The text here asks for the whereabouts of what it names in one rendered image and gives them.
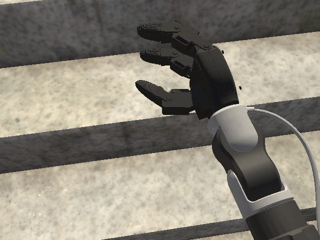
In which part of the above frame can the right robot forearm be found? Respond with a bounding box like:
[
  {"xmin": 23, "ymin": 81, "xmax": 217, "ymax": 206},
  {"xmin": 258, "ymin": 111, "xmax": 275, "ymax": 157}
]
[{"xmin": 207, "ymin": 104, "xmax": 320, "ymax": 240}]

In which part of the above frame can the right robot hand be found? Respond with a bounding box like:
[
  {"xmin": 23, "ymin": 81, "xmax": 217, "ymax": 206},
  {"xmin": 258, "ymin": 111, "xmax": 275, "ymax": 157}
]
[{"xmin": 135, "ymin": 18, "xmax": 242, "ymax": 120}]

